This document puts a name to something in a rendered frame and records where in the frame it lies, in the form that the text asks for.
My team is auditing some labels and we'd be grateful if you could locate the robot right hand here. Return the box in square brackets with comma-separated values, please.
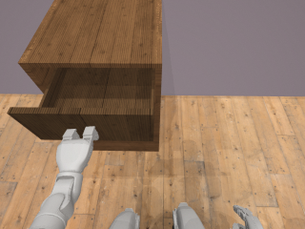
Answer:
[230, 205, 264, 229]

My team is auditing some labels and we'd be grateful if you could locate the left robot thigh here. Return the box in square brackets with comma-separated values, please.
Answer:
[109, 211, 140, 229]

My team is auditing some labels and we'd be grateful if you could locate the robot left forearm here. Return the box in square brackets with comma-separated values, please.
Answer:
[29, 171, 83, 229]

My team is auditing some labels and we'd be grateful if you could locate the robot left hand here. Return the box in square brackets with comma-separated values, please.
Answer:
[55, 126, 99, 174]

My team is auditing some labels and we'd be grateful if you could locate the drawer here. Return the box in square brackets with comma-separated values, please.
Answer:
[7, 67, 155, 141]

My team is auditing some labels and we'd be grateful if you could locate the right robot shin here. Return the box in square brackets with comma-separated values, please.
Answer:
[178, 202, 188, 207]

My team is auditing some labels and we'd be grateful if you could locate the cabinet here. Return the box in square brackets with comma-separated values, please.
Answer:
[18, 0, 162, 152]

